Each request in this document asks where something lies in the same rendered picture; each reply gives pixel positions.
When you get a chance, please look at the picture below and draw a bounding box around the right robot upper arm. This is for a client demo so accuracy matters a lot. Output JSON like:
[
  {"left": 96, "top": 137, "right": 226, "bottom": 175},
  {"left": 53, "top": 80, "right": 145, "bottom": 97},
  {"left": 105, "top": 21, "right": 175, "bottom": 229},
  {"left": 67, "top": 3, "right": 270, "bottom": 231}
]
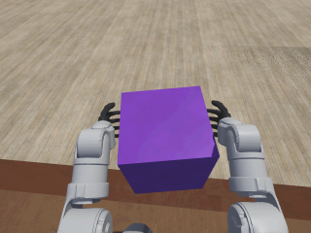
[{"left": 227, "top": 202, "right": 288, "bottom": 233}]

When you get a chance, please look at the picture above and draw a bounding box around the left robot hand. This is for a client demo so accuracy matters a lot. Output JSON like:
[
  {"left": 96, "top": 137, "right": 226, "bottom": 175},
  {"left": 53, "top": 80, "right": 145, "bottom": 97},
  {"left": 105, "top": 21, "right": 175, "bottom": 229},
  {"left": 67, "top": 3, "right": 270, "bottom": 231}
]
[{"left": 98, "top": 102, "right": 121, "bottom": 138}]

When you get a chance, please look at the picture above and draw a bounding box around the right robot hand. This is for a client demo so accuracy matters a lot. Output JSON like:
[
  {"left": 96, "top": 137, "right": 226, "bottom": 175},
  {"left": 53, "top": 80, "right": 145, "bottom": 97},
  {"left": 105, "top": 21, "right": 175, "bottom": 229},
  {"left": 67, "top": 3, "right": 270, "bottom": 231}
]
[{"left": 206, "top": 100, "right": 231, "bottom": 138}]

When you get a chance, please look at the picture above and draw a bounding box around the carton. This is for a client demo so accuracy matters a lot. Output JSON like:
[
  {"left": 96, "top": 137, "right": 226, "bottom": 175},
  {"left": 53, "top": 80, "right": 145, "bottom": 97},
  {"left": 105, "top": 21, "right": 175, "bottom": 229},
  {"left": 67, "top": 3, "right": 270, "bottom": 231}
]
[{"left": 117, "top": 85, "right": 220, "bottom": 194}]

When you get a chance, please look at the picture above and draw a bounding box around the left robot thigh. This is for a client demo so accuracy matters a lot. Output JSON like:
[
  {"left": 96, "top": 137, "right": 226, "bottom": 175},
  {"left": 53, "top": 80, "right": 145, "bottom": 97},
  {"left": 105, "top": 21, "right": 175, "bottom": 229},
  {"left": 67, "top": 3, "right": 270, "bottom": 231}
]
[{"left": 122, "top": 222, "right": 153, "bottom": 233}]

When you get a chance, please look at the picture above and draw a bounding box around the left robot forearm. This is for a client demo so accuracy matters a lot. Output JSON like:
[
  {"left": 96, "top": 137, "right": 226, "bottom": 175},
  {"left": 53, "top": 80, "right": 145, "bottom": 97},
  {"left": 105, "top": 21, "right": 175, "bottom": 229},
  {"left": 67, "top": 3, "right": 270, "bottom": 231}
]
[{"left": 56, "top": 120, "right": 116, "bottom": 233}]

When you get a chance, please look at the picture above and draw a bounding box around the left robot upper arm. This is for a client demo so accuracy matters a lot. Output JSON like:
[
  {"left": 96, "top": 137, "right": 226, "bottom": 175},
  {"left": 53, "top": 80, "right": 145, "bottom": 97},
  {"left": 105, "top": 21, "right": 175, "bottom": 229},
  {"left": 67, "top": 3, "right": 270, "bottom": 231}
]
[{"left": 58, "top": 208, "right": 113, "bottom": 233}]

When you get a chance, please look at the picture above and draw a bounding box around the right robot forearm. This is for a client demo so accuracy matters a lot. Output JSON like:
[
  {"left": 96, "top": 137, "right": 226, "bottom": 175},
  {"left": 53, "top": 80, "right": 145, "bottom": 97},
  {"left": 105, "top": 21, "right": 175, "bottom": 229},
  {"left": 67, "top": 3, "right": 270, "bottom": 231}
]
[{"left": 217, "top": 117, "right": 289, "bottom": 233}]

